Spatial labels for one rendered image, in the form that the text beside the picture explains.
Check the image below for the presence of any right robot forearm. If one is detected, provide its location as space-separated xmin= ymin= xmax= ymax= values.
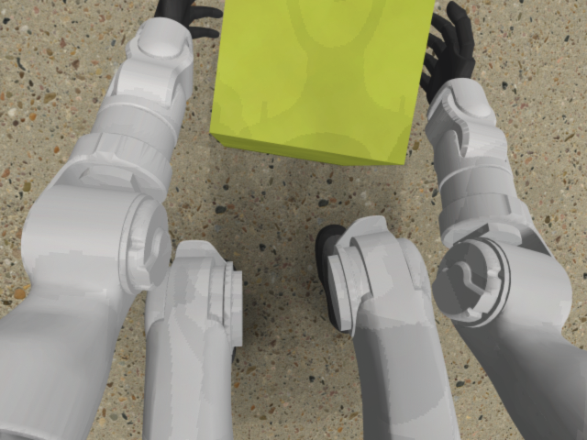
xmin=425 ymin=78 xmax=555 ymax=259

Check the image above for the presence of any robot right thigh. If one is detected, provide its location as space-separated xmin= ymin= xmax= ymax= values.
xmin=327 ymin=231 xmax=461 ymax=440

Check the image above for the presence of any robot left thigh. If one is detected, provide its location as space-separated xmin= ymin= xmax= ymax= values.
xmin=142 ymin=257 xmax=243 ymax=440

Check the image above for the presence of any robot right hand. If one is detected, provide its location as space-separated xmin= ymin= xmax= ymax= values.
xmin=419 ymin=1 xmax=475 ymax=105

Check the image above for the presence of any robot thigh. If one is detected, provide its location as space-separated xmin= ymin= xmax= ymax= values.
xmin=327 ymin=231 xmax=461 ymax=440
xmin=142 ymin=257 xmax=243 ymax=440

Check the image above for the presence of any left robot forearm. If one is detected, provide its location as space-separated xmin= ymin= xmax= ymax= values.
xmin=21 ymin=17 xmax=194 ymax=274

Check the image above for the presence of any right robot upper arm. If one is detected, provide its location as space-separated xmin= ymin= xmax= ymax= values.
xmin=432 ymin=237 xmax=587 ymax=440

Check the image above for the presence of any robot left hand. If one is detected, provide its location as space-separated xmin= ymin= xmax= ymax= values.
xmin=154 ymin=0 xmax=223 ymax=39

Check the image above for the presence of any carton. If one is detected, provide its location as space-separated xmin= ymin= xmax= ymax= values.
xmin=209 ymin=0 xmax=435 ymax=166

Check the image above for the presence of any left robot upper arm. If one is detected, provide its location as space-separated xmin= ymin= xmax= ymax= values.
xmin=0 ymin=184 xmax=172 ymax=440

